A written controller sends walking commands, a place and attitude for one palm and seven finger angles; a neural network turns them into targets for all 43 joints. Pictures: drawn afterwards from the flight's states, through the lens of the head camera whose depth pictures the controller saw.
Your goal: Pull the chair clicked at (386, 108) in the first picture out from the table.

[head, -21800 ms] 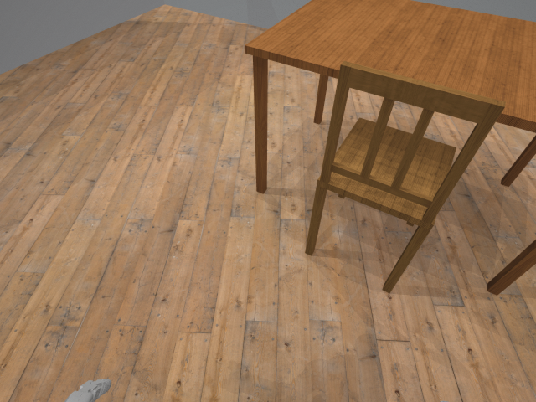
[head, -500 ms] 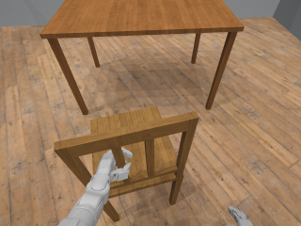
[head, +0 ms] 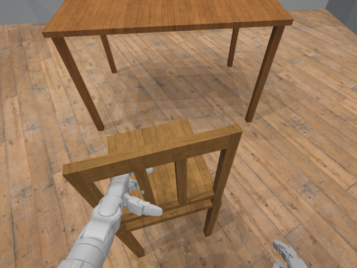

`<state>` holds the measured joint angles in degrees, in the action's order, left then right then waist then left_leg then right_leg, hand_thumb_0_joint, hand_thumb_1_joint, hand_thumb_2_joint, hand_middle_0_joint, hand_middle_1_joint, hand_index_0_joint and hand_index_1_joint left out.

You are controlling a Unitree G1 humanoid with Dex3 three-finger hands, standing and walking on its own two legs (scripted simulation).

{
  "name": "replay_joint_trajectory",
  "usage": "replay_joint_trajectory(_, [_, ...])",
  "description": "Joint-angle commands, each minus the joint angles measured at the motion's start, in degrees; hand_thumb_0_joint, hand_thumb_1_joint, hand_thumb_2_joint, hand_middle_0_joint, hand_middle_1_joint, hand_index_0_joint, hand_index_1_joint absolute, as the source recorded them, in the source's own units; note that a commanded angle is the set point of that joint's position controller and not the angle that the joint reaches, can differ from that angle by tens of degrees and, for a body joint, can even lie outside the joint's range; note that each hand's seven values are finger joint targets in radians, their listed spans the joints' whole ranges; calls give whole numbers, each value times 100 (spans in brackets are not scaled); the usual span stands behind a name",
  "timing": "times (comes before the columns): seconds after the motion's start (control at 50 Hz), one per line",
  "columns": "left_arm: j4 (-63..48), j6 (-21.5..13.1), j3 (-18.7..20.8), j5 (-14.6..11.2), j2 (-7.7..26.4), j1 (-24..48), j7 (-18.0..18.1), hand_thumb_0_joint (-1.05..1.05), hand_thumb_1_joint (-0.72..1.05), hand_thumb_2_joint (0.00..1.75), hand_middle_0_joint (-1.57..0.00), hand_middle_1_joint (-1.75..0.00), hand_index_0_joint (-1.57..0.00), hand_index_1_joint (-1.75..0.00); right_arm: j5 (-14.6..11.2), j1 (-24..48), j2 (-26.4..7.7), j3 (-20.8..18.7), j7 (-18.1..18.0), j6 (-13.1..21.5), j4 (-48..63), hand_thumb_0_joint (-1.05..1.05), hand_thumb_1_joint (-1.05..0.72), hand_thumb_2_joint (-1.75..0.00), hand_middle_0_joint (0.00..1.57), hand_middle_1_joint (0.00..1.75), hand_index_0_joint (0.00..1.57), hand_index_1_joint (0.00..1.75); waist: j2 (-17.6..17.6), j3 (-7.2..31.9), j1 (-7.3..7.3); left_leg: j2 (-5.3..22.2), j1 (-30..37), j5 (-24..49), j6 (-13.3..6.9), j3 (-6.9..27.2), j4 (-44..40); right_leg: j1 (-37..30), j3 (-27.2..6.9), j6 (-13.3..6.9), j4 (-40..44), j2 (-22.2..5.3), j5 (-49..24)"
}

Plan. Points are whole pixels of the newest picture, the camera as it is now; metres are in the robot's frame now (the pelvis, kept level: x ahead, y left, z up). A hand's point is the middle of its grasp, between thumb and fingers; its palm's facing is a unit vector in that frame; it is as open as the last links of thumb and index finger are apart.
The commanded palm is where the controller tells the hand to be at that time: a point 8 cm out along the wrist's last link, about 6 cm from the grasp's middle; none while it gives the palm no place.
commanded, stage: open the thumb and straighten the fingers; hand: left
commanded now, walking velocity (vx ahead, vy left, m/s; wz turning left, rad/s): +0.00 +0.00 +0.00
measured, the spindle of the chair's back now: (147, 191) +0.32 +0.09 -0.07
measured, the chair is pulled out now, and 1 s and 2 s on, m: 0.61 0.61 0.61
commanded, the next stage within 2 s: draw the fingers out of the gap in 0.32 s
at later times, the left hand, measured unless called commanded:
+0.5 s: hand (142, 194) +0.30 +0.10 -0.04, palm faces -0.12 -0.98 -0.14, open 17.4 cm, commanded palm +0.28 +0.16 -0.02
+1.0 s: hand (131, 233) +0.21 +0.11 -0.04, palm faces -0.11 -0.98 -0.14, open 17.5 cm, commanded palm +0.19 +0.16 -0.02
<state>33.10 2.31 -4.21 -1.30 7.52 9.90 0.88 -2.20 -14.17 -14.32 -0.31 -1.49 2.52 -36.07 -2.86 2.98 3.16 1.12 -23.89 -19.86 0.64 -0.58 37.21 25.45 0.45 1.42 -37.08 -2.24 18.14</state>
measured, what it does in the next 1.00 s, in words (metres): stands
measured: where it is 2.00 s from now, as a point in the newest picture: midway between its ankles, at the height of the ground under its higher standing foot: outside the picture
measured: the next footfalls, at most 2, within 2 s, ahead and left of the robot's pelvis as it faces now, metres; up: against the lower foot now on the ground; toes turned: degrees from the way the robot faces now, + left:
none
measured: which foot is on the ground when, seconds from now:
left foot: down 0.00-1.00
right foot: down 0.00-1.00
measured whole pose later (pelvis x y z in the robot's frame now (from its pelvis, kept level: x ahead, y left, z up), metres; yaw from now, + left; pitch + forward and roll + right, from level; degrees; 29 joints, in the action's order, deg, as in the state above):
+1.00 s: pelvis +0.01 -0.01 -0.02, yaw +2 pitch +8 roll +0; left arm 2.5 7.4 -6.2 -1.4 10.3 -18.3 -2.8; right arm -1.7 -14.1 -14.1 1.1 -3.6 8.2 -29.5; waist -3.3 5.7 2.2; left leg 1.1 -29.1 -24.6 1.5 2.3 46.1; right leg 29.3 3.1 0.7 -45.5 -2.4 23.6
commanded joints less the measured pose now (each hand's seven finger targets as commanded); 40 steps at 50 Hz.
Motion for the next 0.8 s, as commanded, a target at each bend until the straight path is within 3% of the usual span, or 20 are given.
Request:
replay_joint_trajectory(0.0, [-1278, -240, 10, -55, 157, 1478, -23, 0, -55, 20, -20, -58, -20, -58, 2, 205, -687, -204, -68, 331, 836, 0, -90, -90, 20, 30, 20, 30, 627, 1487, 54, -19, 497, 1497, -155, -24, -329, -536, 364, -197, 207, 164, -1403])
replay_joint_trajectory(0.06, [-1446, -225, 169, 21, 315, 1363, 31, 0, -55, 20, -13, -36, -13, -36, 36, 170, -671, -204, -91, 362, 860, 0, -90, -90, 20, 30, 20, 30, 627, 1610, 7, -26, 492, 1629, -158, -37, -234, -532, 341, -190, 104, 165, -1532])
replay_joint_trajectory(0.08, [-1216, -204, 725, 69, 940, 1344, 70, 0, -55, 20, -10, -29, -10, -29, 47, 125, -753, -209, -119, 327, 800, 0, -90, -90, 20, 30, 20, 30, 666, 1446, -60, -30, 292, 1536, -151, -12, -209, -490, 313, -199, 88, 166, -1450])
replay_joint_trajectory(0.16, [-1447, -188, 459, 125, 655, 1461, 14, 0, -55, 20, 0, 0, 0, 0, 46, 166, -641, -149, -134, 303, 917, 0, -90, -90, 20, 30, 20, 30, 424, 1439, -15, -75, 233, 1389, -169, -65, -135, -423, 287, -187, 21, 153, -1364])
replay_joint_trajectory(0.24, [-1693, -100, 214, 39, 434, 1265, -104, 0, -55, 20, 0, 0, 0, 0, 30, 158, -634, -164, -126, 365, 973, 0, -90, -90, 20, 30, 20, 30, 198, 1694, 18, -46, 430, 1763, -152, -59, -19, -485, 306, -210, -42, 151, -1677])
replay_joint_trajectory(0.3, [-1786, 15, -45, -48, 211, 1195, -179, 0, -55, 20, 0, 0, 0, 0, 11, 125, -661, -169, -117, 398, 973, 0, -90, -90, 20, 30, 20, 30, 400, 1710, 117, -30, 427, 1869, -152, -14, 45, -436, 354, -182, -60, 151, -1799])
replay_joint_trajectory(0.32, [-1772, 51, -68, -41, 167, 948, -185, 0, -55, 20, 0, 0, 0, 0, 14, 120, -659, -179, -109, 413, 991, 0, -90, -90, 20, 30, 20, 30, 413, 1706, 72, -27, 420, 1895, -150, -12, 54, -437, 374, -188, -85, 153, -1813])
replay_joint_trajectory(0.38, [-1765, 147, 150, -36, 444, 827, -119, 0, -55, 20, 0, 0, 0, 0, 30, 142, -721, -165, -123, 400, 996, 0, -90, -90, 20, 30, 20, 30, 687, 1546, 46, -54, 208, 1754, -174, 6, 64, -462, 357, -172, -60, 146, -1822])
replay_joint_trajectory(0.4, [-1710, 124, 876, -15, 1215, 1063, -56, 0, -55, 20, 0, 0, 0, 0, 46, 66, -787, -181, -163, 354, 929, 0, -90, -90, 20, 30, 20, 30, 785, 1526, 5, -79, 63, 1623, -178, 1, 79, -512, 296, -157, -66, 141, -1794])
replay_joint_trajectory(0.42, [-1843, 99, 822, 38, 1104, 688, -73, 0, -55, 20, 0, 0, 0, 0, 68, 116, -708, -176, -168, 332, 1022, 0, -90, -90, 20, 30, 20, 30, 667, 1641, -109, -118, 54, 1655, -186, -60, 56, -678, 262, -157, -110, 124, -1865])
replay_joint_trajectory(0.44, [-1948, 94, 795, 30, 1023, 352, -72, 0, -55, 20, 0, 0, 0, 0, 68, 160, -673, -158, -169, 330, 1115, 0, -90, -90, 20, 30, 20, 30, 695, 1636, -158, -114, 18, 1704, -187, -72, 45, -749, 273, -166, -129, 109, -1946])
replay_joint_trajectory(0.48, [-2240, 64, 713, 74, 973, 53, -102, 0, -55, 20, 0, 0, 0, 0, 62, 225, -649, -163, -150, 339, 1191, 0, -90, -90, 20, 30, 20, 30, 395, 1656, -211, -110, 83, 1826, -178, -129, 71, -787, 249, -193, -140, 82, -2054])
replay_joint_trajectory(0.5, [-2519, 28, 578, 65, 880, 42, -129, 0, -55, 20, 0, 0, 0, 0, 59, 239, -614, -146, -146, 354, 1226, 0, -90, -90, 20, 30, 20, 30, 153, 1689, -166, -115, 156, 1909, -178, -130, 82, -787, 241, -203, -157, 77, -2115])
replay_joint_trajectory(0.54, [-2667, 52, 479, 13, 790, -528, -220, 0, -55, 20, 0, 0, 0, 0, 47, 273, -608, -152, -138, 395, 1295, 0, -90, -90, 20, 30, 20, 30, 261, 1646, -155, -91, 142, 1895, -184, -146, 124, -787, 245, -184, -131, 78, -2129])
replay_joint_trajectory(0.58, [-2793, 104, 299, -36, 710, -588, -318, 0, -55, 20, 0, 0, 0, 0, 32, 302, -646, -140, -158, 437, 1310, 0, -90, -90, 20, 30, 20, 30, 384, 1465, -46, -97, 72, 1744, -197, -103, 138, -684, 278, -175, -77, 95, -2001])
replay_joint_trajectory(0.64, [-2836, 173, 398, -123, 842, -1049, -412, 0, -55, 20, 0, 0, 0, 0, 19, 280, -683, -139, -192, 517, 1331, 0, -90, -90, 20, 30, 20, 30, 608, 1251, -36, -118, -81, 1419, -211, -76, 187, -549, 266, -119, -29, 105, -1728])
replay_joint_trajectory(0.68, [-3017, 201, 612, -86, 1120, -1062, -356, 0, -55, 20, 0, 0, 0, 0, 25, 324, -697, -131, -222, 526, 1338, 0, -90, -90, 20, 30, 20, 30, 424, 1152, -78, -137, -138, 1281, -203, -62, 186, -471, 247, -141, -18, 95, -1493])
replay_joint_trajectory(0.7, [-3290, 178, 458, -74, 974, -962, -345, 0, -55, 20, 0, 0, 0, 0, 31, 314, -651, -119, -221, 556, 1380, 0, -90, -90, 20, 30, 20, 30, 395, 1282, -30, -152, -55, 1300, -216, -59, 193, -478, 258, -127, -46, 90, -1500])
replay_joint_trajectory(0.72, [-3342, 163, 550, -61, 1046, -1283, -328, 0, -55, 20, 0, 0, 0, 0, 37, 293, -641, -129, -229, 592, 1419, 0, -90, -90, 20, 30, 20, 30, 420, 1309, -91, -140, -73, 1329, -214, -46, 216, -497, 259, -135, -81, 95, -1495])
replay_joint_trajectory(0.78, [-3892, 61, 344, -41, 961, -1306, -315, 0, -55, 20, 0, 0, 0, 0, 34, 313, -622, -114, -259, 701, 1463, 0, -90, -90, 20, 30, 20, 30, 150, 1393, -34, -139, 68, 1459, -210, -6, 269, -429, 293, -170, -143, 91, -1510])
